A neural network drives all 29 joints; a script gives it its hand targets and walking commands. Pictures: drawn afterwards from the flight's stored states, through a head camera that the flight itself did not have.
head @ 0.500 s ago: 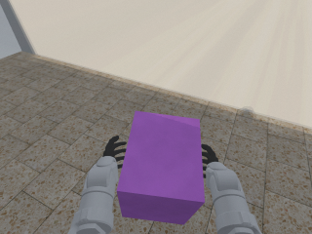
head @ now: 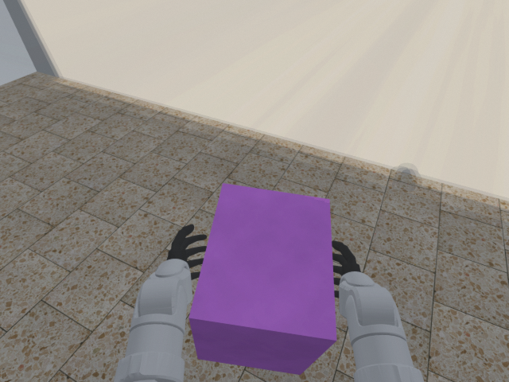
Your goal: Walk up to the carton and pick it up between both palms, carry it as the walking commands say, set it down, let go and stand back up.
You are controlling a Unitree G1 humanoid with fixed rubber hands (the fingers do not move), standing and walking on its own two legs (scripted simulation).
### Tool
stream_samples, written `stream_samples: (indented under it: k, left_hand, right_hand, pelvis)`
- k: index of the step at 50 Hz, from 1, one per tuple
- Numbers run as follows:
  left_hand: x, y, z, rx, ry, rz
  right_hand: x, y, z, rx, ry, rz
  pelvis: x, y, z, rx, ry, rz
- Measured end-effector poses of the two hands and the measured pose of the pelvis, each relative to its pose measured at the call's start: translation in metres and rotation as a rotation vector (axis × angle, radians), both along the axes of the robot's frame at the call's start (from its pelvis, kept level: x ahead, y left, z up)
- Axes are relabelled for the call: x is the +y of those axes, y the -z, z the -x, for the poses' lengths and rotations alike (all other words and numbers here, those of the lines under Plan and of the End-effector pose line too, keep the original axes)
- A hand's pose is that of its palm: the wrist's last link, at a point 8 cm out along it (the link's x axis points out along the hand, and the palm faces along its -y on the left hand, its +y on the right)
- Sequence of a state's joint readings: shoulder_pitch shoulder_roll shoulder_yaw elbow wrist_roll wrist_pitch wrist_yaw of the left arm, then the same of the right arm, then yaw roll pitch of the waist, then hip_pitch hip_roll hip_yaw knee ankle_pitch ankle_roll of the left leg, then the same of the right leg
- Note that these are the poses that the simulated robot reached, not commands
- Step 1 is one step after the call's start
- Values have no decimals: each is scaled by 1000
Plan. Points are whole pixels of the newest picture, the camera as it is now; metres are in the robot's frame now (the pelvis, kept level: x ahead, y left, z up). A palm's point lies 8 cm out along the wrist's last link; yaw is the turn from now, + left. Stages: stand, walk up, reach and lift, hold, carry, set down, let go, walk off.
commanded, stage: reach and lift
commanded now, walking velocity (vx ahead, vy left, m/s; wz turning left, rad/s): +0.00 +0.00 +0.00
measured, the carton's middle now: (262, 280) +0.31 +0.00 -0.02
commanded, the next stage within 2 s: hold in 0.60 s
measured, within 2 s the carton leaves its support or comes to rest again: neither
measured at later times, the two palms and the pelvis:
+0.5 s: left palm (177, 272) +0.29 +0.14 +0.04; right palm (351, 286) +0.28 -0.14 +0.03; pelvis -0.01 -0.01 +0.00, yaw +0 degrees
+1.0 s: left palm (175, 280) +0.28 +0.14 +0.04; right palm (354, 297) +0.26 -0.14 +0.02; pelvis -0.01 -0.01 +0.00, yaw +0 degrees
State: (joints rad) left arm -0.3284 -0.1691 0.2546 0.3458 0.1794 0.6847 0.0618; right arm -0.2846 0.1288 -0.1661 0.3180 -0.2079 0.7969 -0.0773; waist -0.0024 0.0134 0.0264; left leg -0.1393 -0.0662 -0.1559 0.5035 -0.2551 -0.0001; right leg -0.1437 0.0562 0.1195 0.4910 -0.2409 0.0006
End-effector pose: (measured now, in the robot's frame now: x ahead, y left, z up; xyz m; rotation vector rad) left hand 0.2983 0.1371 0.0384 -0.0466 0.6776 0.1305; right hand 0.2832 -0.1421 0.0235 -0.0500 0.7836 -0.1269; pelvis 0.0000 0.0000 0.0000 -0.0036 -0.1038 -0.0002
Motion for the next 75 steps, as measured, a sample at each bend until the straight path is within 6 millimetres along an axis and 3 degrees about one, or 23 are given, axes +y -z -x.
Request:
stream_samples:
  k: [22,49,75]
  left_hand:
    - [1,-2,7,-4,-7,2]
    - [0,-2,22,-8,10,-9]
    - [2,1,24,-4,4,-3]
  right_hand:
    - [0,-3,5,-5,-23,18]
    - [0,-1,23,-10,-13,15]
    - [2,1,24,-7,-20,24]
  pelvis:
    - [-9,2,6,-7,-5,2]
    - [-5,2,8,-33,-5,2]
    - [-5,3,10,-35,-7,0]
